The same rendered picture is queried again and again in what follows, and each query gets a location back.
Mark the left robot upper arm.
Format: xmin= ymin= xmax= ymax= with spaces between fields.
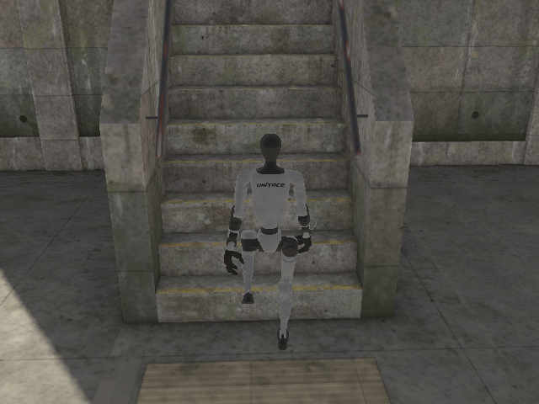
xmin=233 ymin=170 xmax=253 ymax=218

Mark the right robot shin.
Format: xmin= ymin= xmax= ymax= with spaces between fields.
xmin=279 ymin=283 xmax=292 ymax=338

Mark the right robot forearm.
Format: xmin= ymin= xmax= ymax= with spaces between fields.
xmin=298 ymin=204 xmax=311 ymax=238

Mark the left robot hand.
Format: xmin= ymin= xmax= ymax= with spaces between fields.
xmin=224 ymin=250 xmax=244 ymax=275

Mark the left robot forearm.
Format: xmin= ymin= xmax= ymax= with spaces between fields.
xmin=225 ymin=205 xmax=242 ymax=251

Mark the right robot upper arm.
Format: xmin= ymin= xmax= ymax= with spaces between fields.
xmin=288 ymin=170 xmax=307 ymax=216

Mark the right robot hand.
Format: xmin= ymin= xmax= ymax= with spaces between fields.
xmin=295 ymin=235 xmax=312 ymax=253

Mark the robot torso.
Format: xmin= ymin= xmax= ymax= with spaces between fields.
xmin=250 ymin=166 xmax=290 ymax=253

